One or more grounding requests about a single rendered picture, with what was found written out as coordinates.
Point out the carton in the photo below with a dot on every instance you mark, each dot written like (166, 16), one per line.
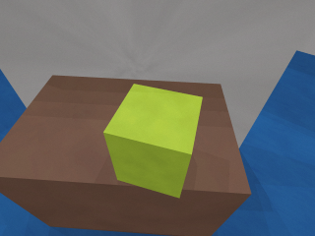
(151, 136)

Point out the pedestal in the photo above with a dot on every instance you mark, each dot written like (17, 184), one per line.
(55, 163)

